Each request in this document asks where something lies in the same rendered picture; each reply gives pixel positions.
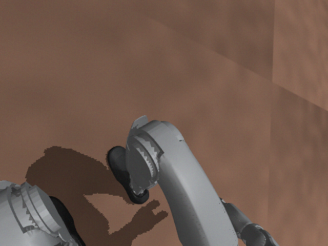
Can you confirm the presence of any left robot foot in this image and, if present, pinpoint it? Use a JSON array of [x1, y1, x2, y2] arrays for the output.
[[49, 196, 86, 246]]

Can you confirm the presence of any right robot arm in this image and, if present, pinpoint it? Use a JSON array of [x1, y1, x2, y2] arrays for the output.
[[240, 223, 279, 246]]

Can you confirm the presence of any right robot hand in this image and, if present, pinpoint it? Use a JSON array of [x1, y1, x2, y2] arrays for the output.
[[220, 198, 252, 239]]

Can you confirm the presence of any right robot foot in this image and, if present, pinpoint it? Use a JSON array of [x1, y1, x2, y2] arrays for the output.
[[107, 146, 149, 204]]

